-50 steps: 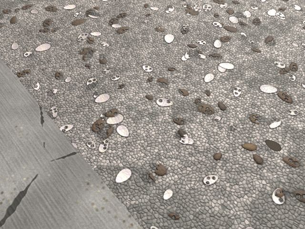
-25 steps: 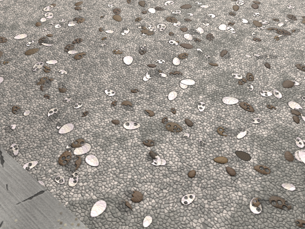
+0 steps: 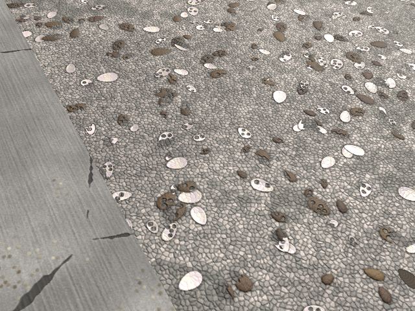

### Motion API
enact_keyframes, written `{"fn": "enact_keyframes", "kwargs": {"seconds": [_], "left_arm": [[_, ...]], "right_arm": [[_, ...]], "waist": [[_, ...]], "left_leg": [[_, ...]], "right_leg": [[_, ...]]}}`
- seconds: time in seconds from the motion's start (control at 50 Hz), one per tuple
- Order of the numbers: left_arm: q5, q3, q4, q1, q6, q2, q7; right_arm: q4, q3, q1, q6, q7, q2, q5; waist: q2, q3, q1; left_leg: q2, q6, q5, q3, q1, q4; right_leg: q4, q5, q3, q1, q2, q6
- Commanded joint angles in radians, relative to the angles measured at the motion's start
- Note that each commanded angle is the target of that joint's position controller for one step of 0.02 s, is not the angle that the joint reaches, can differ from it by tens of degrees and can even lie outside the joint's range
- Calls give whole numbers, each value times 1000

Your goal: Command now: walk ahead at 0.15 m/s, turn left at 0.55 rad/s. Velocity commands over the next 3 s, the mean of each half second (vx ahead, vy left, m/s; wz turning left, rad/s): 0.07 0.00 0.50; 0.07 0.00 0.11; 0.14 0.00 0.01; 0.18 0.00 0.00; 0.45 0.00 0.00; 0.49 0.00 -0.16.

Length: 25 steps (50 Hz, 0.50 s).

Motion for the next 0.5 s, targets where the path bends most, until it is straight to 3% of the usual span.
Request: {"fn": "enact_keyframes", "kwargs": {"seconds": [0.02, 0.1, 0.18, 0.22, 0.26, 0.28, 0.3, 0.32, 0.34, 0.36, 0.38, 0.42, 0.5], "left_arm": [[-3, 16, -59, -7, 0, 78, 0], [-9, 3, -97, -102, 14, 61, 3], [-15, -5, -120, -152, 8, 67, 6], [-19, -4, -117, -121, 2, 83, 15], [-18, 3, -98, -26, -7, 105, 32], [-8, 8, -85, 54, -21, 120, 45], [-1, 23, -92, 147, -28, 201, 60], [-28, 25, -113, 103, -7, 238, 54], [-44, 20, -106, 87, 7, 178, 49], [-40, -2, -119, 26, 10, 99, 49], [-31, -14, -125, -33, 15, 65, 49], [-10, -13, -112, -54, 12, 72, 52], [-9, -11, -78, -24, -1, 77, 40]], "right_arm": [[-52, -45, 1, -20, -11, -171, 9], [-34, -45, 59, 1, -27, -167, 5], [-35, -50, 68, 17, -37, -184, -4], [-46, -53, 34, 21, -40, -192, -8], [-68, -55, -41, 16, -39, -202, -1], [-81, -50, -81, 7, -34, -192, 13], [-116, -32, -46, -2, -31, -122, 25], [-104, -33, 116, 14, -38, -96, 17], [-54, -41, 131, 36, -45, -151, -25], [-50, -45, 55, 44, -38, -162, -32], [-55, -44, 12, 51, -28, -151, -25], [-53, -34, 4, 63, -12, -123, -14], [-49, -11, -24, 68, -4, -84, -11]], "waist": [[119, -35, 12], [149, -16, -31], [154, -19, -56], [159, -21, -38], [165, -41, 21], [128, -75, 75], [-49, -217, 83], [-208, -306, -5], [-100, -252, -18], [-35, -133, -14], [-26, -82, -24], [-115, -47, -26], [-100, -83, -18]], "left_leg": [[223, 141, 877, -173, 105, -48], [210, 124, 851, -203, 102, -10], [206, 98, 866, -258, 89, 60], [197, 71, 865, -298, 61, 105], [156, 20, 835, -329, -8, 180], [108, -16, 775, -316, -68, 294], [32, -58, 380, -218, -170, 558], [-137, -64, -443, -95, -308, 743], [-55, -63, -399, -87, -327, 857], [-32, -68, -320, -76, -342, 866], [-8, -79, -261, -66, -331, 828], [-7, -104, -194, -38, -285, 775], [-5, -102, -195, -11, -232, 560]], "right_leg": [[26, 71, 4, -133, 12, 26], [-106, 120, 0, -160, 31, 29], [-242, 155, 8, -94, 65, 6], [-324, 141, 25, -7, 79, -13], [-473, 177, 26, 181, 100, -40], [-595, 329, 57, 337, 58, -60], [-607, 586, 299, 562, -220, -125], [-625, 882, 590, 612, -441, -276], [-641, 701, 601, 495, -423, -318], [-670, 560, 466, 383, -345, -294], [-707, 442, 353, 311, -271, -257], [-737, 417, 217, 231, -181, -227], [-727, 414, 164, 250, -179, -234]]}}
